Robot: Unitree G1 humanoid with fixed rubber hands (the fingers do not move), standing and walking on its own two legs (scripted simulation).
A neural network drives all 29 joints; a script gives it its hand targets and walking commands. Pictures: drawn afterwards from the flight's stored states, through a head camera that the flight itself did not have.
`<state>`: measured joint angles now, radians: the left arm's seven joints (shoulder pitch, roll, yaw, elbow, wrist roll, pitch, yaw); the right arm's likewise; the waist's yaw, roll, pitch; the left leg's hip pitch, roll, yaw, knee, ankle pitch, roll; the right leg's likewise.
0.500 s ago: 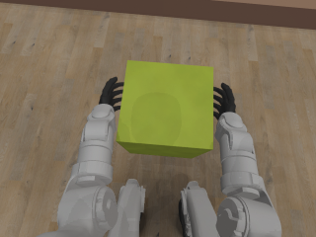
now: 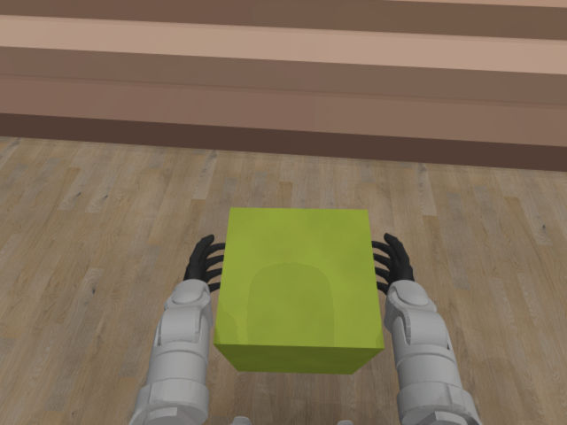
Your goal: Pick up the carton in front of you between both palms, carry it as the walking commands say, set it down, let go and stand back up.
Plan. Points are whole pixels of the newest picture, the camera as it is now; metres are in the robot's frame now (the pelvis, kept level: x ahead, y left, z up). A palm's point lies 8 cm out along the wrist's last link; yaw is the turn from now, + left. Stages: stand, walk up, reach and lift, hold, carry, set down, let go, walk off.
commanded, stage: reach and lift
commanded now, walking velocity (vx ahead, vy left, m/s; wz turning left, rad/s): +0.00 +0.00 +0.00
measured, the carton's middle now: (296, 298) +0.35 +0.00 -0.09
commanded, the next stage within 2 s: hold in 1.30 s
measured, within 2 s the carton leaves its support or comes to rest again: neither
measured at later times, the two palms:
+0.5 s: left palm (183, 281) +0.30 +0.15 +0.07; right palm (426, 277) +0.31 -0.15 +0.07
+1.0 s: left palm (181, 270) +0.31 +0.15 +0.08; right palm (427, 266) +0.32 -0.15 +0.09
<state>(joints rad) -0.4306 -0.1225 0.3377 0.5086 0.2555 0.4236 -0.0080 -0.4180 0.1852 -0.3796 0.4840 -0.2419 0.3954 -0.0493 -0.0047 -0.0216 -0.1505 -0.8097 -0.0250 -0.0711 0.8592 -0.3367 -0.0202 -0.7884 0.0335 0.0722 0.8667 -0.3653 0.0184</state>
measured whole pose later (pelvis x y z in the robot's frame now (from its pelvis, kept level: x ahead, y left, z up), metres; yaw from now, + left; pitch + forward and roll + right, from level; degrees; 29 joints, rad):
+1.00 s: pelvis +0.02 +0.00 +0.05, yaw +0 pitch -4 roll +0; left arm -0.29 -0.16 0.24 0.32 0.30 0.67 -0.01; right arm -0.30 0.16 -0.27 0.33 -0.31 0.64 0.01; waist 0.00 -0.01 0.01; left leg -0.12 -0.01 -0.07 0.38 -0.18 -0.01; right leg -0.11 0.01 0.09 0.39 -0.21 0.01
